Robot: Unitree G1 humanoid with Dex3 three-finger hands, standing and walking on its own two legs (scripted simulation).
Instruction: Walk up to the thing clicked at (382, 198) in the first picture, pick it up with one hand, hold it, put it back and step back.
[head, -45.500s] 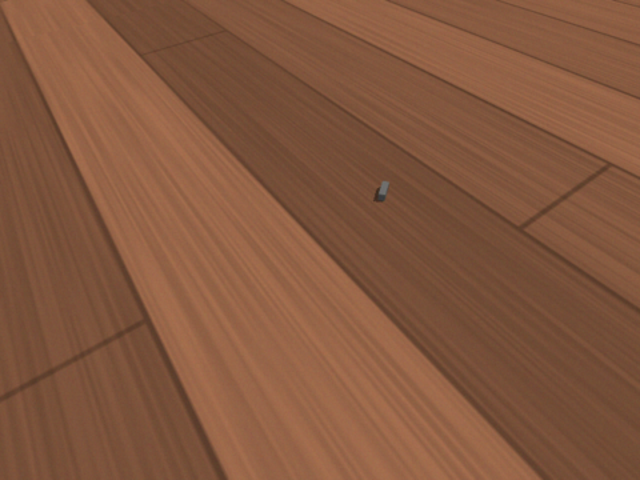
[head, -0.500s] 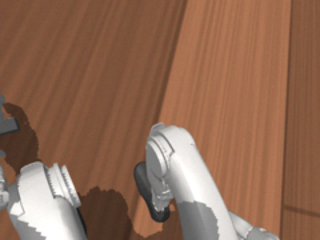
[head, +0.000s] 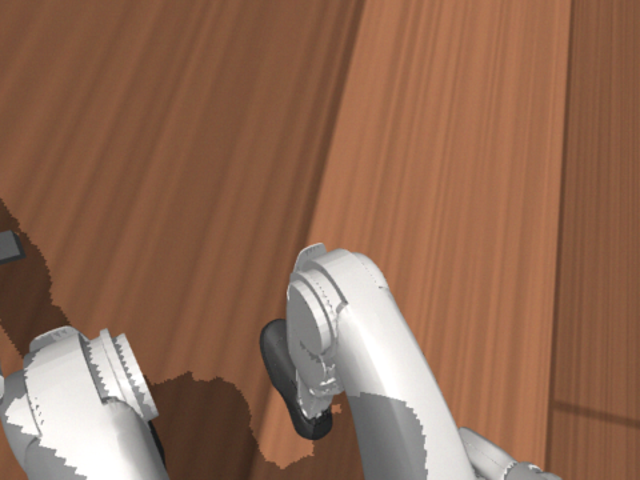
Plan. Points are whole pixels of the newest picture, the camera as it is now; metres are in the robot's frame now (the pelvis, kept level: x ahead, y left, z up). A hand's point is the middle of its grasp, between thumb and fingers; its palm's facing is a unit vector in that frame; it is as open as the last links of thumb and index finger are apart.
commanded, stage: close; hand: left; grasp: from above
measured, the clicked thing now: out of the picture +0.42 +0.28 -0.29
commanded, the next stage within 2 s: settle in 1.34 s
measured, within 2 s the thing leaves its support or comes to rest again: leaves its support in 1.78 s
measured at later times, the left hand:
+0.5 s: hand out of the picture +0.42 +0.29 -0.26, palm faces -0.43 -0.13 -0.89, open 11.2 cm
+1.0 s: hand out of the picture +0.41 +0.29 -0.26, palm faces -0.44 -0.11 -0.89, open 9.2 cm
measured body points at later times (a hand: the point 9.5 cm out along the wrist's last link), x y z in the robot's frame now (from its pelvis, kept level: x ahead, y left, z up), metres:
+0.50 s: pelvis -0.01 +0.00 +0.00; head +0.26 +0.14 +0.34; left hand +0.43 +0.30 -0.21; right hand +0.06 -0.25 -0.05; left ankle +0.06 +0.13 -0.27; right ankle +0.12 -0.12 -0.27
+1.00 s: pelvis -0.01 +0.00 +0.00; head +0.26 +0.13 +0.34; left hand +0.43 +0.29 -0.21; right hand +0.06 -0.24 -0.06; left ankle +0.06 +0.13 -0.27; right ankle +0.12 -0.12 -0.27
